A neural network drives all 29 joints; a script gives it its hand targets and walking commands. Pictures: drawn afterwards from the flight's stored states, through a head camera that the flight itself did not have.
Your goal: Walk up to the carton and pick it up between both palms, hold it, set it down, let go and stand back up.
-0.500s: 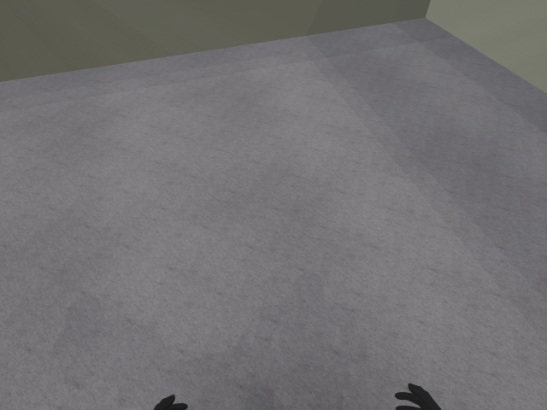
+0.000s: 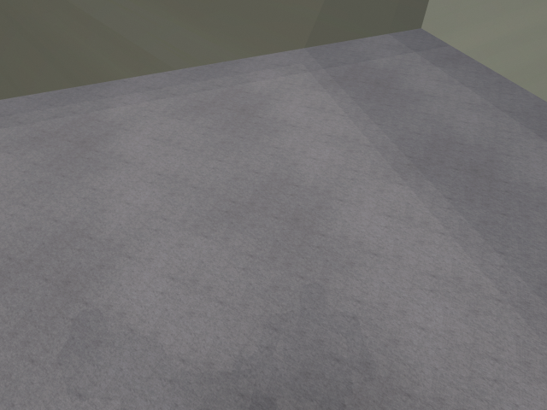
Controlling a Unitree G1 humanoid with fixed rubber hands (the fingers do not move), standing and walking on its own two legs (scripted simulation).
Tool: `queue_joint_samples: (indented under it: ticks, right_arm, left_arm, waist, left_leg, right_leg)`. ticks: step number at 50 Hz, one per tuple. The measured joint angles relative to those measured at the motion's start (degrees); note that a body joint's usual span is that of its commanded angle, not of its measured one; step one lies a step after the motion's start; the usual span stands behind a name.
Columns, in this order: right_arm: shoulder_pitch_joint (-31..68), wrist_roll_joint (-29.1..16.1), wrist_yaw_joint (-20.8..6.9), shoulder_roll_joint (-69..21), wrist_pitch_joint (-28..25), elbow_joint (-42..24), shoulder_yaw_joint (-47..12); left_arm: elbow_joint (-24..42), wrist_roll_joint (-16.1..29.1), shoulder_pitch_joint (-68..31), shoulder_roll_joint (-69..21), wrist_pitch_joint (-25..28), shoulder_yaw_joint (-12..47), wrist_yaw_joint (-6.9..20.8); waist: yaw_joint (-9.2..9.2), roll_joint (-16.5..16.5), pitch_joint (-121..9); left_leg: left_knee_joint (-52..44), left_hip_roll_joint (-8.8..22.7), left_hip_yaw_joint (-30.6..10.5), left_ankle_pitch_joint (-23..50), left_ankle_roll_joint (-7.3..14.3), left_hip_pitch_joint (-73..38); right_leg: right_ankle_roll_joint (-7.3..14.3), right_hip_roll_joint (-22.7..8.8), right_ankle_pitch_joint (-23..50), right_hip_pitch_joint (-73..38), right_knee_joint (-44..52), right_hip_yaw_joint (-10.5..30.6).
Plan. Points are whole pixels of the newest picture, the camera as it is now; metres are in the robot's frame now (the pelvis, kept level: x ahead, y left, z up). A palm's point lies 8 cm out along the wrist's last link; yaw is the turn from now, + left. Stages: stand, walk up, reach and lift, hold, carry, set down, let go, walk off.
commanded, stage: stand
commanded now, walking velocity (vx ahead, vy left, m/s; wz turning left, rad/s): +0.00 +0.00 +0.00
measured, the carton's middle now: out of the picture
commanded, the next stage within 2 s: walk up in 0.24 s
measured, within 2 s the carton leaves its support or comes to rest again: neither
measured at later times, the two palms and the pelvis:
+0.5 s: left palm out of the picture +0.01 +0.22 -0.13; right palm out of the picture +0.01 -0.23 -0.14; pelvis -0.01 +0.00 +0.01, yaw +6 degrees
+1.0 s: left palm out of the picture +0.02 +0.45 -0.13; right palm (297, 338) +0.25 -0.01 -0.11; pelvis +0.05 +0.16 -0.01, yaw +28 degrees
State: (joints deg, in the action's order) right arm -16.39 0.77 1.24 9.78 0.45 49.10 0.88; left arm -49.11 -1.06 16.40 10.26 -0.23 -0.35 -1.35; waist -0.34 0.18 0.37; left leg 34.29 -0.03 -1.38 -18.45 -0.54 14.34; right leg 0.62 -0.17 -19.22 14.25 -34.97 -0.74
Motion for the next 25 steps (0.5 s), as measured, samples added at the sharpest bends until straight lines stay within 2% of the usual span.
queue_joint_samples:
  ticks: [21,23,25]
  right_arm:
    - [-1.41,-0.19,0.8,-2.02,-0.17,11.63,0.28]
    - [-2.11,-0.08,-0.32,-1.19,0.81,10.47,0.28]
    - [-2.28,1.53,-1.92,0.3,2.45,9.64,0.55]
  left_arm:
    - [-10.37,0.31,1.09,-2.51,0.45,-0.04,-0.4]
    - [-8.76,-0.38,1.21,-2.65,0.77,-0.4,-0.87]
    - [-6.78,-1.29,0.26,-2.2,1.73,-1.31,-2.14]
  waist:
    - [0.47,-0.6,1.17]
    - [-0.92,0.43,0.53]
    - [-1.33,1.16,0.02]
  left_leg:
    - [-5.56,0.94,-0.21,3.27,-0.84,-2.81]
    - [-0.76,0.47,-2.4,0.75,-0.28,0.41]
    - [11.06,0.69,-1.34,-4.55,-1.35,6.53]
  right_leg:
    - [0.78,0.92,3.35,-2.77,5.62,-0.2]
    - [0.76,0.64,2.94,-2.84,5.65,-2.71]
    - [0.79,-0.45,2.36,-3.39,5.95,-6.3]
